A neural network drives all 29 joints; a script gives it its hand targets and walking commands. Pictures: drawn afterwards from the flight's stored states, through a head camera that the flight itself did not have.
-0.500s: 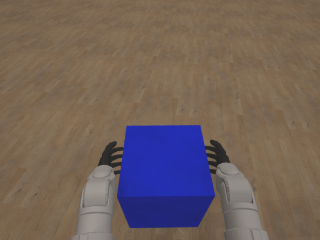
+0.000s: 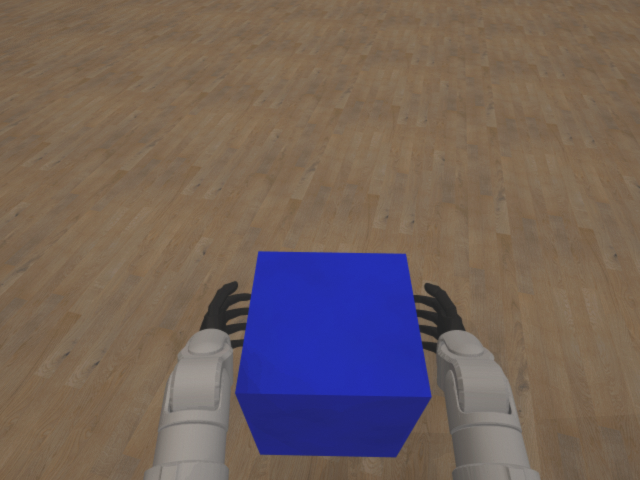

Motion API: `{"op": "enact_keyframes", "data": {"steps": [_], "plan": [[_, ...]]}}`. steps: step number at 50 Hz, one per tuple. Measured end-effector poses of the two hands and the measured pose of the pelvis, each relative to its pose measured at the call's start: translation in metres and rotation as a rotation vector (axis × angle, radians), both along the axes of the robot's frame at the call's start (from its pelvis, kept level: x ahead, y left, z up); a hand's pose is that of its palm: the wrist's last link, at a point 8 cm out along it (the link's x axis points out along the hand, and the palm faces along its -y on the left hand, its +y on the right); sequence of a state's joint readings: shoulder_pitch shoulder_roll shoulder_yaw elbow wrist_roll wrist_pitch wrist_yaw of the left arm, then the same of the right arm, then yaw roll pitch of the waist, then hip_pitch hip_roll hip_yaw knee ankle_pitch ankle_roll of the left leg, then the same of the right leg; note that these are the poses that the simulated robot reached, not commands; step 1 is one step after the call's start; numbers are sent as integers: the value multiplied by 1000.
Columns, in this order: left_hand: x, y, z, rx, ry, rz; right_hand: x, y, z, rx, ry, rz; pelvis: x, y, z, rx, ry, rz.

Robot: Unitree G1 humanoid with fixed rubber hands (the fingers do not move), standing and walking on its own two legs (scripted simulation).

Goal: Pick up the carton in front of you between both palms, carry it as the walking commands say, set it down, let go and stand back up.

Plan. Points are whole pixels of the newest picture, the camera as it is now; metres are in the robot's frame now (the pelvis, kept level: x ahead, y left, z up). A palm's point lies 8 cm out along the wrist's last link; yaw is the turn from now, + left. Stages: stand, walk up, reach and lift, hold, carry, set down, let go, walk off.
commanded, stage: hold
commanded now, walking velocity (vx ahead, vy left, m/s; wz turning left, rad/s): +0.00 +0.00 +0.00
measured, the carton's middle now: (329, 358) +0.30 -0.01 -0.06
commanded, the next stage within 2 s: set down in 0.46 s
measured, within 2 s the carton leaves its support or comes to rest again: neither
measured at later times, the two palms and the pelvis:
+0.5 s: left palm (222, 342) +0.27 +0.13 +0.05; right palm (457, 318) +0.30 -0.17 +0.05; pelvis +0.00 -0.05 +0.00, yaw +6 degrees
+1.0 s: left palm (251, 347) +0.34 +0.12 -0.09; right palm (432, 337) +0.35 -0.18 -0.09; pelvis -0.01 -0.02 -0.04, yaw +5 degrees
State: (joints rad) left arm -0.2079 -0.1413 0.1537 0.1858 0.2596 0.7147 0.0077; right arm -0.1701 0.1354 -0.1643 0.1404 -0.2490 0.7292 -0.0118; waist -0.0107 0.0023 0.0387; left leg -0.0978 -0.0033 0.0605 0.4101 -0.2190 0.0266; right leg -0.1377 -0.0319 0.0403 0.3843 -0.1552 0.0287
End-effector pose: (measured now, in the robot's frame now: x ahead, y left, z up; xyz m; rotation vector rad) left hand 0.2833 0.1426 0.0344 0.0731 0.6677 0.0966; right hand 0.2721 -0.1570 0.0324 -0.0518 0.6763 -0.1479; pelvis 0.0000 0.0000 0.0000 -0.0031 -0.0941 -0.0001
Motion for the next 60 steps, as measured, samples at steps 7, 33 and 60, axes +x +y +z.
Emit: {"op": "enact_keyframes", "data": {"steps": [7, 33, 60], "plan": [[-23, 13, 4, -8, -16, 110, 13, 15, 9, -6, -18, 99, -9, -15, -1, 6, -41, 57], [1, -12, 10, -17, 2, 136, 39, -11, 8, 38, -1, 94, 6, -46, -1, 5, -34, 101], [74, -38, -194, -80, -42, 123, 95, -37, -193, 52, -46, 0, -29, -24, -85, -16, 629, 87]]}}
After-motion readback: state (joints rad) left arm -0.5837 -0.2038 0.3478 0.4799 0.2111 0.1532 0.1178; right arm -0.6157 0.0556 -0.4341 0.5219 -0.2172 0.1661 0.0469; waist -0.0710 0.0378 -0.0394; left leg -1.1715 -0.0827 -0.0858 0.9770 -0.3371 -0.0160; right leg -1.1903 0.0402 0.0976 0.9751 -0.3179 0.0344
